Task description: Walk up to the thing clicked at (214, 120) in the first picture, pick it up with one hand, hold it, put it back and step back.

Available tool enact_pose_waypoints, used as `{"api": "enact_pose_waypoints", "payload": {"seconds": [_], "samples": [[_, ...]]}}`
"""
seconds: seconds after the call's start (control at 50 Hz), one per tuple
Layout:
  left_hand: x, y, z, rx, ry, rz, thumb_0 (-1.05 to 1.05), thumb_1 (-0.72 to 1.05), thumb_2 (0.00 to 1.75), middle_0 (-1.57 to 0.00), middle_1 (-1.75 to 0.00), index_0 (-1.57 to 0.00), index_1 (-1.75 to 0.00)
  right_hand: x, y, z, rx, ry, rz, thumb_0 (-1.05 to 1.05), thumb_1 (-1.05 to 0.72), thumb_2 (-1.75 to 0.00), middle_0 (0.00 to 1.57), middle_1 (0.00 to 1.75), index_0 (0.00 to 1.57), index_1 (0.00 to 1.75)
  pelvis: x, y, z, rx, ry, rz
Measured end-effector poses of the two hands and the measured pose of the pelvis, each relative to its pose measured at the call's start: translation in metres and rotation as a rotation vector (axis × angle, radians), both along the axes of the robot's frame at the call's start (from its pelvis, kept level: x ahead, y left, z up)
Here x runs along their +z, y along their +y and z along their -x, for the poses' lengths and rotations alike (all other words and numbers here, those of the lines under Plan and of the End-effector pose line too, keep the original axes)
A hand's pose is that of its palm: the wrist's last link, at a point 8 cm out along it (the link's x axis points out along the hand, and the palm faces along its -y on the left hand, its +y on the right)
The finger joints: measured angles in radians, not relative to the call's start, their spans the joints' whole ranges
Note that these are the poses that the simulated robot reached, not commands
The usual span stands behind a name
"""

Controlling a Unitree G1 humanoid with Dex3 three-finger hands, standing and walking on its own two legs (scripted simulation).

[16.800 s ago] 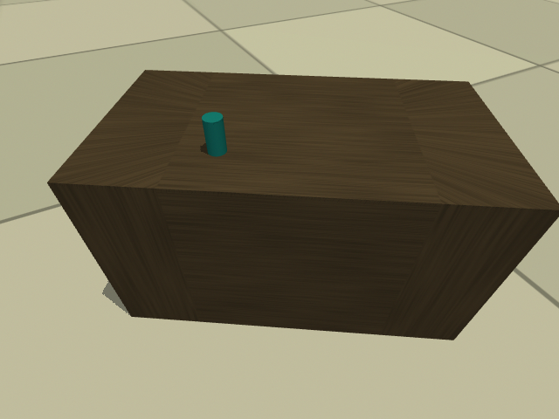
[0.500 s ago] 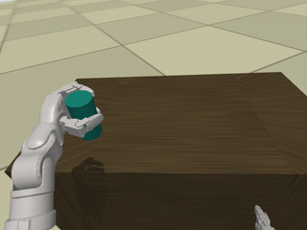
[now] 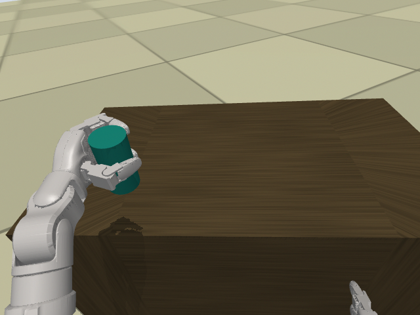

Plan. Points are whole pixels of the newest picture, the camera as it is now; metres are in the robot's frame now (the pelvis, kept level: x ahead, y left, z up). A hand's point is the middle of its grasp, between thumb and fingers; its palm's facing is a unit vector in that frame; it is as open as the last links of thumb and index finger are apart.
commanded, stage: hold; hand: left
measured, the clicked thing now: (116, 161) +0.33 +0.16 +0.22
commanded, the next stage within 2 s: crouch in 1.72 s
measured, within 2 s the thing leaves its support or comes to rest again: neither
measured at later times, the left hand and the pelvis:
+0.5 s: hand (111, 145) +0.34 +0.17 +0.25, palm faces +0.04 -1.00 -0.01, open 8.7 cm; pelvis +0.00 +0.00 +0.00, yaw +0 degrees
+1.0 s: hand (116, 146) +0.34 +0.16 +0.24, palm faces +0.01 -1.00 -0.01, open 8.7 cm; pelvis +0.00 +0.00 +0.00, yaw +0 degrees
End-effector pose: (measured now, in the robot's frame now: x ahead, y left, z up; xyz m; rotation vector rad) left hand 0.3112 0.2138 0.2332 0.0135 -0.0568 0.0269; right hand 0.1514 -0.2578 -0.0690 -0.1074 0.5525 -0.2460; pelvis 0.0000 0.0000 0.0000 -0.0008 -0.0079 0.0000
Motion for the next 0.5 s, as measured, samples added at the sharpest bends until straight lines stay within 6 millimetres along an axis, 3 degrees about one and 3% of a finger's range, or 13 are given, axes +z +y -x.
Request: {"api": "enact_pose_waypoints", "payload": {"seconds": [0.12, 0.32, 0.5], "samples": [[0.012, 0.008, 0.001, 0.018, -0.039, -0.006, -0.01, -0.36, 1.15, -0.85, -1.22, -0.87, -1.22, 0.0, 0.0, 0.001, -0.006, 0.002, 0.006, -0.01, 0.52, -0.06, 0.05, 0.05, 0.06, 0.05, 0.0, 0.001, 0.0, 0.0, -0.005, 0.001], [0.005, 0.0, 0.0, -0.021, 0.007, -0.01, -0.01, -0.36, 1.15, -0.85, -1.21, -0.87, -1.21, -0.002, 0.006, -0.002, 0.008, 0.0, -0.01, -0.01, 0.52, -0.06, 0.05, 0.05, 0.06, 0.05, 0.001, 0.003, 0.0, -0.001, 0.001, 0.002], [0.015, 0.005, -0.005, 0.012, -0.029, -0.001, -0.01, -0.36, 1.15, -0.85, -1.22, -0.87, -1.22, -0.002, 0.001, -0.002, -0.009, 0.006, -0.004, -0.01, 0.52, -0.06, 0.05, 0.05, 0.06, 0.05, 0.001, 0.001, -0.003, -0.003, 0.002, 0.001]]}}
